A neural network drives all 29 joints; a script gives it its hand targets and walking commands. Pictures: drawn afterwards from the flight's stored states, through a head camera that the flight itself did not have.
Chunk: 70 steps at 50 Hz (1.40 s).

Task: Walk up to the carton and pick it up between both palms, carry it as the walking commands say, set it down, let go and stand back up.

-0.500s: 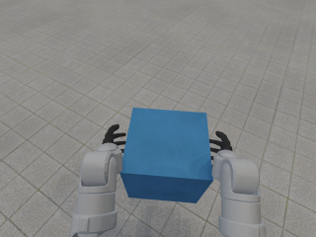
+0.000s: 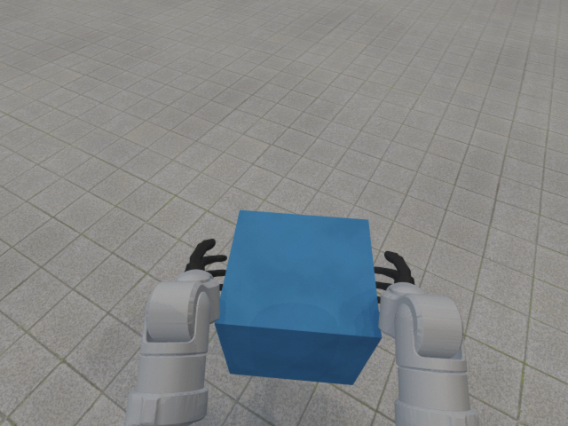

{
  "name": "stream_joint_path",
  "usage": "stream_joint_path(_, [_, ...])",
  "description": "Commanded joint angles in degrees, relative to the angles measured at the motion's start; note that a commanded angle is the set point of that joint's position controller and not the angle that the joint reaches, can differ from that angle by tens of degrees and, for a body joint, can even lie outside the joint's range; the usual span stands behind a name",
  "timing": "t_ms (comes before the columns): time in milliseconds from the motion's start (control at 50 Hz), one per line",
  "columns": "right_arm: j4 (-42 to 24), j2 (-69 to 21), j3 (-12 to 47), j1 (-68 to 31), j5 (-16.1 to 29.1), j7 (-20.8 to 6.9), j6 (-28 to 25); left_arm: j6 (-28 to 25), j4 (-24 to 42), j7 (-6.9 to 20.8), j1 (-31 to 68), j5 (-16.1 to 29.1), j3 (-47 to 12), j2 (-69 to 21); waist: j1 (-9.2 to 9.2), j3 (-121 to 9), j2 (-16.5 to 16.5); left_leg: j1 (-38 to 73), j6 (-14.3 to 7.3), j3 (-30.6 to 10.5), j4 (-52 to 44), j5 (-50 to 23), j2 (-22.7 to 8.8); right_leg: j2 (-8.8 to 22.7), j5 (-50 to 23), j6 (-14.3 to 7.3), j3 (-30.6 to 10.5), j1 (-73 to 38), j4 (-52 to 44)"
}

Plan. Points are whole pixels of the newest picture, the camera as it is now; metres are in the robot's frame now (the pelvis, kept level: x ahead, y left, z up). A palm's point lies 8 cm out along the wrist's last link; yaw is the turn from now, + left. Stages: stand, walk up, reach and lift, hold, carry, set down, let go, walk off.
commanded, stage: carry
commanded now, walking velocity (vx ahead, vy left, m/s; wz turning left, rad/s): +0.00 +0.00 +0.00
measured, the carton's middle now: (297, 299) +0.32 -0.01 -0.02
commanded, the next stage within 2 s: none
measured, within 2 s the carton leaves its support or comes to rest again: neither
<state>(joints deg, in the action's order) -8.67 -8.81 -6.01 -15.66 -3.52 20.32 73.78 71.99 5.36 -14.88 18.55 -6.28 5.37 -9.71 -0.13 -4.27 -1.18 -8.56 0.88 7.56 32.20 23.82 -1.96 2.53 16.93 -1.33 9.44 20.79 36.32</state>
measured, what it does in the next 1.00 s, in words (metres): steps on the spot: left foot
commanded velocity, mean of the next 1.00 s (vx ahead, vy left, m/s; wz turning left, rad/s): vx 0.00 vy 0.00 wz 0.00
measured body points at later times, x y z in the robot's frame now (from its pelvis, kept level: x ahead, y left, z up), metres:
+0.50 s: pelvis +0.03 +0.01 +0.00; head +0.03 +0.01 +0.45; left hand +0.33 +0.15 +0.06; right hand +0.32 -0.13 +0.06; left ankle +0.02 +0.09 -0.73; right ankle -0.03 -0.11 -0.73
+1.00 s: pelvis -0.01 -0.01 +0.00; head -0.04 -0.01 +0.45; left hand +0.29 +0.13 +0.07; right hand +0.28 -0.15 +0.07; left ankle +0.02 +0.09 -0.73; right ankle -0.03 -0.11 -0.73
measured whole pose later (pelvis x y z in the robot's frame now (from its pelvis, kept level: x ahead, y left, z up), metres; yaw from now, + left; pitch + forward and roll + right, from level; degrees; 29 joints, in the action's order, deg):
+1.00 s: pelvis -0.01 -0.01 +0.00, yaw -1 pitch +1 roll +0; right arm -3.9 -9.3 -6.7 -17.4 -5.9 18.3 71.3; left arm 69.8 2.5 -13.9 18.7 -7.9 6.2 -9.7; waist 0.2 -5.6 0.1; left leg -19.6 -1.5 7.8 33.4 14.8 -2.3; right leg 2.3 19.7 -1.1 7.3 15.6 34.3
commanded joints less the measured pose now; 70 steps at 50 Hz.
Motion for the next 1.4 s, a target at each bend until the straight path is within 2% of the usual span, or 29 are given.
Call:
stream_joint_path(0, [-10.88, -60.05, 35.8, -40.63, 26.88, -29.12, -4.02, -2.7, 11.45, 22.48, 32.17, 26.23, -34.02, -60.06, 0.18, -25.9, -2.44, 14.65, -0.56, -4.24, -0.97, -63.61, -6.14, 3.56, -32.53, -0.32, -3.16, -6.2, 4.03])
stream_joint_path(20, [-13.49, -60.24, 35.52, -41.61, 26.9, -28.8, -3.97, -2.84, 15.08, 22.24, 34.9, 27.4, -35.49, -61.7, 0.15, -25.69, -7.22, 19.84, -1.07, -4.8, 2.69, -76.9, -7.35, 0.06, -17.35, 0.83, -0.07, -1.12, -0.11])
stream_joint_path(40, [-13.24, -60.81, 36.37, -37.78, 26.77, -28.83, -3.72, -2.67, 16.93, 21.95, 32.47, 26.88, -35.47, -60.01, 0.62, -26.35, -6.65, 20.76, -2.33, -4.23, 6.27, -84.98, -8.24, -2.22, -11.79, 0.92, 1.12, -0.96, -4.85])
stream_joint_path(60, [-15.66, -60.32, 36.67, -39.66, 27.17, -28.6, -2.61, -1.77, 16.68, 21.93, 33.2, 27.75, -36.43, -61.88, 0.81, -26.57, -4.26, 16.87, -2.34, -4.87, 7.23, -82.45, -8.34, -1.79, -13.88, 0.54, 0.86, -5.59, -9.63])
stream_joint_path(80, [-18.22, -58.38, 36.75, -38.65, 27.0, -28.34, -2.05, -0.85, 15.49, 22.11, 31.64, 28.14, -36.76, -61.69, 1.03, -26.1, -1.31, 6.68, -1.12, -3.31, 11.03, -72.48, -6.42, -0.13, -29.01, -0.59, -1.46, -15.25, -8.26])
stream_joint_path(100, [-12.57, -59.29, 34.87, -37.71, 24.71, -28.13, -1.73, -1.04, 13.23, 22.28, 31.46, 26.4, -35.11, -60.84, 2.28, -26.5, 6.07, -9.32, -0.02, 0.6, 17.81, -47.15, -2.05, 3.66, -56.75, -2.91, -4.61, -29.94, -6.07])
stream_joint_path(120, [-9.76, -58.12, 34.32, -34.92, 23.93, -28.61, -1.91, -1.43, 9.75, 22.36, 28.35, 25.12, -34.26, -59.48, 2.75, -24.9, 16.35, -32.0, 0.85, 1.66, 20.37, 0.01, 3.15, 11.37, -88.0, -8.09, -13.89, -47.06, -0.4])
stream_joint_path(140, [-7.23, -58.18, 33.78, -30.98, 23.77, -28.77, -1.9, -1.8, 10.8, 22.43, 27.53, 25.32, -34.49, -58.21, 1.79, -26.76, 14.47, -32.27, -0.15, -1.61, 14.5, 11.07, 3.03, 14.61, -87.1, -9.16, -15.26, -47.16, -1.9])
stream_joint_path(180, [-9.03, -59.9, 34.84, -34.24, 24.9, -28.94, -2.94, -1.74, 11.89, 22.64, 29.46, 24.14, -35.12, -59.82, 1.0, -23.85, 6.66, -21.58, -0.23, -2.41, -4.18, 3.22, 1.19, 12.62, -68.86, -7.07, -10.37, -36.29, -0.78])
stream_joint_path(220, [-9.04, -60.09, 34.58, -36.24, 24.22, -29.23, -3.24, -1.66, 8.32, 23.09, 27.98, 23.02, -34.17, -59.87, 0.49, -25.5, 4.69, 1.77, -1.29, -1.67, -12.16, -25.68, 0.48, 8.58, -38.42, -1.65, -4.9, -16.7, -0.15])
stream_joint_path(240, [-9.0, -60.78, 35.15, -35.92, 24.51, -29.48, -3.18, -1.6, 9.16, 23.32, 28.27, 23.81, -35.32, -60.79, 0.06, -24.99, 1.4, 12.08, -3.45, -7.75, -7.18, -46.54, -6.45, 6.56, -16.01, 1.31, -4.08, -5.53, 0.58])
stream_joint_path(260, [-6.57, -60.22, 33.67, -32.88, 23.83, -29.74, -2.83, -1.19, 9.25, 23.5, 31.01, 24.79, -35.58, -61.19, 0.2, -23.53, -7.48, 15.77, -6.14, -11.33, -2.2, -67.76, -12.61, 3.38, 6.34, 2.28, -3.34, 0.9, 0.57])
stream_joint_path(280, [-3.27, -61.26, 33.18, -33.87, 22.53, -29.64, -2.43, -0.63, 7.24, 24.27, 29.39, 24.47, -34.74, -59.93, 0.15, -22.82, -6.85, 11.57, -8.67, -12.46, -1.66, -67.81, -14.84, 2.36, 11.43, 1.62, -4.46, -0.6, -1.9])
stream_joint_path(360, [-4.06, -60.34, 32.87, -36.83, 22.32, -29.62, -3.09, -0.87, 4.7, 24.96, 32.3, 25.74, -35.0, -61.01, 0.17, -20.67, -2.44, 2.39, -4.08, -7.49, -1.43, -48.5, -8.65, 5.36, -15.5, 1.29, -6.48, -8.47, -1.96])
stream_joint_path(380, [-5.94, -60.22, 33.54, -39.59, 22.77, -29.69, -3.59, -0.96, 3.32, 25.23, 31.3, 25.65, -34.46, -61.53, 0.0, -22.24, 1.53, 1.79, -4.03, -8.27, -0.7, -47.34, -8.41, 5.42, -16.35, 1.37, -5.93, -9.96, -1.86])
stream_joint_path(420, [-7.07, -60.61, 34.0, -41.72, 24.08, -29.67, -3.67, -1.38, 8.03, 25.22, 35.71, 27.64, -35.05, -62.37, 0.13, -22.53, 0.49, 4.16, -4.84, -8.48, -1.64, -44.24, -9.05, 4.29, -7.71, 1.75, -5.58, -8.71, -4.36])
stream_joint_path(520, [-6.22, -59.92, 33.12, -39.13, 22.65, -28.87, -4.21, -2.12, 5.44, 24.71, 31.78, 26.09, -34.65, -61.14, 0.23, -25.95, -2.37, 5.0, -4.26, -7.22, 1.15, -48.61, -7.32, 5.73, -21.06, 1.29, -6.96, -9.29, -0.58])
stream_joint_path(600, [-8.57, -62.01, 35.78, -41.44, 24.71, -28.85, -4.63, -2.61, 5.57, 24.49, 29.74, 25.47, -32.13, -60.58, 0.45, -25.2, 5.91, 0.83, -5.25, -6.22, 2.35, -37.55, -6.25, 6.52, -27.1, 0.67, -7.14, -12.06, -2.36])
stream_joint_path(660, [-6.51, -60.11, 34.83, -39.66, 24.06, -29.44, -5.06, -3.59, 3.44, 24.43, 29.8, 24.73, -31.84, -60.82, 0.83, -25.03, 3.26, -1.13, -4.07, -5.29, 0.45, -30.27, -4.93, 7.82, -29.2, -0.79, -8.1, -12.69, -2.31])
stream_joint_path(720, [-4.48, -62.21, 35.01, -38.97, 23.84, -29.16, -5.1, -4.22, 7.92, 24.32, 32.61, 25.38, -32.85, -59.73, 0.73, -25.05, 7.48, -2.56, -3.55, -4.08, -0.02, -24.13, -4.23, 8.2, -34.99, -0.51, -8.49, -14.75, -3.25])
stream_joint_path(840, [-2.74, -59.88, 33.46, -38.22, 22.56, -29.23, -5.25, -3.86, 5.02, 24.35, 32.01, 24.58, -32.8, -59.47, 0.65, -22.46, -1.03, -0.91, -3.95, -5.55, -0.27, -27.01, -6.28, 6.72, -19.03, -0.6, -8.17, -9.85, -5.24])
stream_joint_path(920, [-0.94, -59.36, 32.49, -39.13, 21.14, -29.54, -6.07, -4.85, 1.67, 24.82, 31.12, 22.58, -30.52, -59.02, 0.73, -20.26, 4.18, -2.63, -3.71, -5.6, -1.09, -22.42, -5.93, 7.27, -19.77, -0.46, -8.23, -9.7, -6.94])
stream_joint_path(1060, [-2.27, -59.35, 31.97, -39.06, 22.23, -30.03, -5.44, -3.56, 4.19, 25.2, 36.83, 26.08, -33.68, -60.55, 0.34, -15.25, 0.3, -3.03, -3.53, -6.71, -6.42, -10.61, -5.77, 7.28, -1.29, -0.61, -9.9, -3.01, -11.05])
stream_joint_path(1120, [0.88, -59.82, 31.47, -41.1, 21.75, -29.78, -5.71, -4.18, -1.07, 25.12, 33.9, 23.83, -30.55, -60.58, 0.74, -17.27, 1.93, -3.85, -3.8, -7.31, -5.63, -16.88, -6.72, 6.33, -5.53, -0.21, -8.3, -5.02, -9.59])
stream_joint_path(1160, [2.28, -58.84, 29.75, -38.72, 19.88, -29.83, -6.95, -5.02, -2.02, 25.25, 32.69, 22.59, -29.38, -59.17, 0.76, -19.81, 1.42, -1.9, -2.87, -5.98, -6.16, -13.14, -6.46, 7.55, -3.72, -0.44, -9.85, -6.08, -10.82])
stream_joint_path(1200, [-8.69, -62.38, 35.49, -44.23, 25.4, -29.48, -4.85, -2.99, 10.78, 25.05, 40.43, 28.99, -36.34, -63.3, 0.7, -16.22, 0.36, -2.47, -2.85, -5.07, -9.26, -3.85, -5.81, 5.42, 6.98, -0.19, -8.89, -4.05, -13.6])
stream_joint_path(1260, [-7.54, -59.42, 35.18, -45.19, 23.76, -28.87, -3.9, -1.33, 4.0, 25.05, 37.42, 27.29, -33.27, -61.68, 0.15, -14.97, 2.63, -2.19, -3.9, -8.27, -11.36, 8.75, -7.43, 3.56, 21.68, -0.96, -9.69, 1.39, -14.57])
stream_joint_path(1360, [-4.64, -60.83, 33.53, -43.77, 22.83, -28.53, -3.47, -0.19, 2.4, 25.81, 38.23, 27.94, -33.78, -62.6, -1.03, -19.1, -5.26, 7.68, -5.69, -11.68, -16.33, 2.94, -14.49, -0.32, 7.16, -0.22, -4.05, 2.09, -4.16])
stream_joint_path(1380, [-3.18, -60.53, 33.57, -43.21, 22.86, -28.4, -3.12, -0.08, 1.54, 25.87, 36.54, 27.84, -32.95, -62.39, -0.51, -19.06, -2.25, 7.5, -6.24, -10.0, -16.16, 3.71, -15.6, -0.62, 8.55, 0.03, -3.1, 1.98, -6.77])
